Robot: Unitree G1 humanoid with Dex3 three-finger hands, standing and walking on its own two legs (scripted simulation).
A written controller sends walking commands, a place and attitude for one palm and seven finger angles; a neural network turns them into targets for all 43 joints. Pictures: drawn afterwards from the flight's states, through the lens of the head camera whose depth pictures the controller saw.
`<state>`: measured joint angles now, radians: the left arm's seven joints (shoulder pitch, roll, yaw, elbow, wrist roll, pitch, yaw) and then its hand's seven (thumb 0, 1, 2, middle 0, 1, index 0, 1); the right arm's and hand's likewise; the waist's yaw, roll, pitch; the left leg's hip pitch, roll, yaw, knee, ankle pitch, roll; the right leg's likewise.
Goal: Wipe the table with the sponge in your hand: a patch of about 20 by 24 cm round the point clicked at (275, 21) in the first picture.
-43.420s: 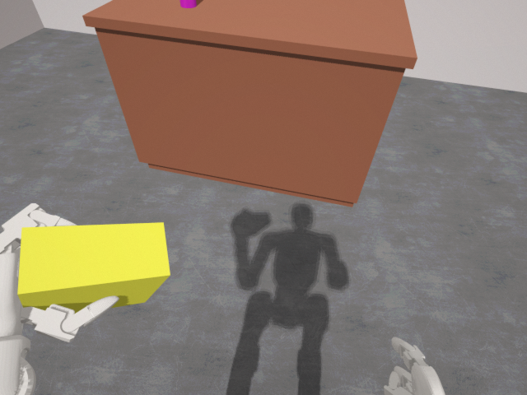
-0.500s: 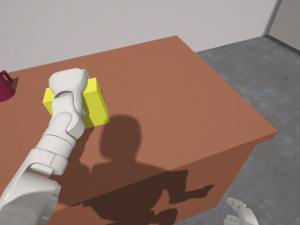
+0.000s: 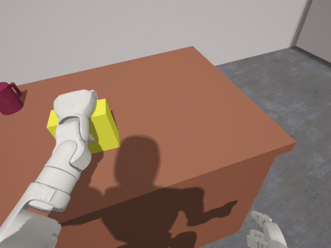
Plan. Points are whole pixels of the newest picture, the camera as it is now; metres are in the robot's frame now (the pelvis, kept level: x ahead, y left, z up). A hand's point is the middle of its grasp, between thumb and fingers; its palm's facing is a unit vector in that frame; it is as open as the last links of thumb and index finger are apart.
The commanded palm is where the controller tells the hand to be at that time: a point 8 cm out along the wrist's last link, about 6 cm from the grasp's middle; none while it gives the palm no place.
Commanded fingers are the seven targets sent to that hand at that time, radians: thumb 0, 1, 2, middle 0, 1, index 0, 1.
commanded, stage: wipe back along the middle lane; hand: left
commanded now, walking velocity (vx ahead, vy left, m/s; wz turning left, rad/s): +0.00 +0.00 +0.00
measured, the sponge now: (90, 135) +0.38 +0.24 +0.09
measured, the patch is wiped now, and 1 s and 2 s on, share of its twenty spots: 0.75 0.80 0.85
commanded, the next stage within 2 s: slide across to the third lane in 0.88 s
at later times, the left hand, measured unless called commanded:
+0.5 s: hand (85, 129) +0.34 +0.22 +0.15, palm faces +0.15 -0.04 -0.99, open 10.0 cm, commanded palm +0.29 +0.20 +0.17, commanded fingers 0.00 0.10 1.30 -1.20 -1.60 -1.20 -1.60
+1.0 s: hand (88, 146) +0.29 +0.19 +0.16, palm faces +0.25 -0.14 -0.96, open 10.0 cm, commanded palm +0.24 +0.18 +0.18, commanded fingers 0.00 0.10 1.30 -1.20 -1.60 -1.20 -1.60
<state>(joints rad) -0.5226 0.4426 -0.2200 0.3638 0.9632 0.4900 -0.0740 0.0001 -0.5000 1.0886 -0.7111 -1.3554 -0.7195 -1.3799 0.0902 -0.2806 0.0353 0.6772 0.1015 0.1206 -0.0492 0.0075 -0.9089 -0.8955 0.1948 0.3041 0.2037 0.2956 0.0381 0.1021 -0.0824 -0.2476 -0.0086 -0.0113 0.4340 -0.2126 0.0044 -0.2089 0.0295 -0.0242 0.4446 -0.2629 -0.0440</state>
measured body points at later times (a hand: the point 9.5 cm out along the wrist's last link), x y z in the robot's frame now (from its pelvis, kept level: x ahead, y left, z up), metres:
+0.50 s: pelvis +0.01 +0.01 +0.00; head -0.01 -0.04 +0.44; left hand +0.33 +0.22 +0.20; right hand +0.25 -0.20 -0.09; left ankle +0.01 +0.12 -0.74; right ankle -0.02 -0.09 -0.74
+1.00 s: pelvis -0.01 +0.00 -0.01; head -0.04 -0.05 +0.44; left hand +0.27 +0.20 +0.21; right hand +0.24 -0.19 -0.08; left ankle +0.01 +0.12 -0.74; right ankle -0.02 -0.09 -0.74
